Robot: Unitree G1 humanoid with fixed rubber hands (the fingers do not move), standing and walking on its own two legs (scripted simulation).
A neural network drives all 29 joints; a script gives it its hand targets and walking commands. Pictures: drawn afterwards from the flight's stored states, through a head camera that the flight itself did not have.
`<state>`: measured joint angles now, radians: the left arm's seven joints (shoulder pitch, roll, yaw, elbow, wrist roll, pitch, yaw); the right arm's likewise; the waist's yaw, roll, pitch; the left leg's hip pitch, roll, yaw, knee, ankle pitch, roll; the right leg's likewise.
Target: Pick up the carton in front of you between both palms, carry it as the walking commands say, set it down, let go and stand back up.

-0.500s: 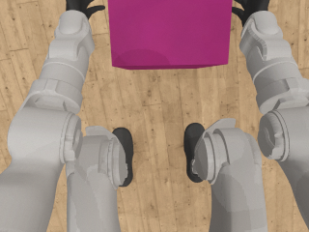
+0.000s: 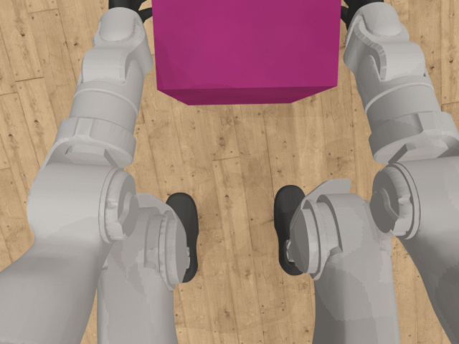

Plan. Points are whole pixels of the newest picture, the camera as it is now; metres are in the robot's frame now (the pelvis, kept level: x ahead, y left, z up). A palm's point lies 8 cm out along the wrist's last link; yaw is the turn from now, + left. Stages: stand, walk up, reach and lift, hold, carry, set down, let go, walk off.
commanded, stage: reach and lift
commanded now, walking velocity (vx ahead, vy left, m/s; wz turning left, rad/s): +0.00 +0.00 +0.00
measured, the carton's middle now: (241, 31) +0.54 -0.03 -0.22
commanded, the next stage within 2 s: none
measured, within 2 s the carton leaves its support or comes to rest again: neither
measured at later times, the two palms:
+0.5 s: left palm out of the picture +0.50 +0.12 +0.06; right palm out of the picture +0.49 -0.18 +0.06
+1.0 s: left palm out of the picture +0.47 +0.13 +0.20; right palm out of the picture +0.46 -0.17 +0.21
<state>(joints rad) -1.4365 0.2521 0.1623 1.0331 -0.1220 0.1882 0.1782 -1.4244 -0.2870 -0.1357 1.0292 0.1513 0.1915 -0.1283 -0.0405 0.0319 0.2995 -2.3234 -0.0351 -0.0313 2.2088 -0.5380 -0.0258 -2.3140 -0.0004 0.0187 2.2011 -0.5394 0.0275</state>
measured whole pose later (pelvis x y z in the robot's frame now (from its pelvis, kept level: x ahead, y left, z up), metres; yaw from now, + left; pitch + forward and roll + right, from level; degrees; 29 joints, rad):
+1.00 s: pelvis +0.05 +0.01 +0.25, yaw -1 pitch +36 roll -1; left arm -0.69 -0.09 0.41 0.58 0.17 0.35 0.07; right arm -0.71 0.07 -0.40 0.59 -0.20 0.37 -0.02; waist -0.03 0.03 -0.26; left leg -1.55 -0.06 -0.06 1.41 -0.50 -0.02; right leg -1.55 0.02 0.04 1.39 -0.48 0.03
